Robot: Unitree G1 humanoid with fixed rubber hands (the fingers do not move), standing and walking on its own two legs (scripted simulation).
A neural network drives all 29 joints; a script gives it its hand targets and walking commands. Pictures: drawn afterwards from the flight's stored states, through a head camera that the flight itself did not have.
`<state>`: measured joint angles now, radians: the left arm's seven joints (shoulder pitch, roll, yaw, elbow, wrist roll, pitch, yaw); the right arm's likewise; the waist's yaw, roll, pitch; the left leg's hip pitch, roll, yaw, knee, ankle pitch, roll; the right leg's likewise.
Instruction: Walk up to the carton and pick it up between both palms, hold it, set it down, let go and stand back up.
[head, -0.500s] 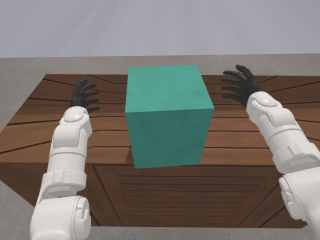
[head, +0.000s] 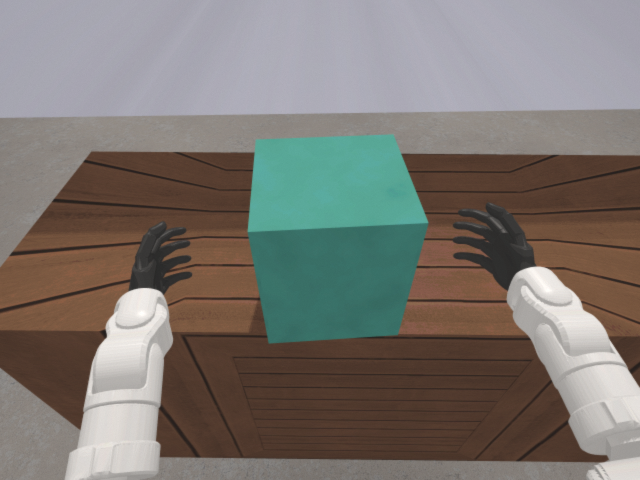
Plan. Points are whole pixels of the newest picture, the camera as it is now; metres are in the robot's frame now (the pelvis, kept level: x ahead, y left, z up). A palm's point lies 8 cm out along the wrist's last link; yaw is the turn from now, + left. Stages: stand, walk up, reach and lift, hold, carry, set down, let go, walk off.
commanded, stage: set down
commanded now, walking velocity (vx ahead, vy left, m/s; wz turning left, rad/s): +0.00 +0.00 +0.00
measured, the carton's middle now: (329, 241) +0.46 +0.04 +0.04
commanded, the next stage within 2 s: none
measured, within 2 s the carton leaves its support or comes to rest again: neither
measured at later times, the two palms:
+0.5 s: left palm (149, 335) +0.27 +0.25 +0.07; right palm (526, 323) +0.30 -0.21 +0.07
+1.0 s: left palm (156, 388) +0.22 +0.23 +0.03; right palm (530, 401) +0.23 -0.21 +0.02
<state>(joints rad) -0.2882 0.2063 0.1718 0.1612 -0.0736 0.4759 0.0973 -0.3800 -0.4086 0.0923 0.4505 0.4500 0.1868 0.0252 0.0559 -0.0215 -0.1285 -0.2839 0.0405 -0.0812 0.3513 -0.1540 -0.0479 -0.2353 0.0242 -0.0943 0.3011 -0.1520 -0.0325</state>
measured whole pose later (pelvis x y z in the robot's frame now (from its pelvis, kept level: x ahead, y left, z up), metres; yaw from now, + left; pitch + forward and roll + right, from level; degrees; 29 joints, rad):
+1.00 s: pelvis +0.01 +0.00 +0.00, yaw +0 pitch +1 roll -1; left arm 0.23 0.15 0.07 0.04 -0.08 0.06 0.09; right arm 0.27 -0.30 0.08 0.23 0.35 -0.15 0.07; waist 0.06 -0.03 -0.07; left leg -0.19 0.04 -0.08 0.35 -0.19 -0.05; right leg -0.14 0.02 -0.09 0.30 -0.19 -0.03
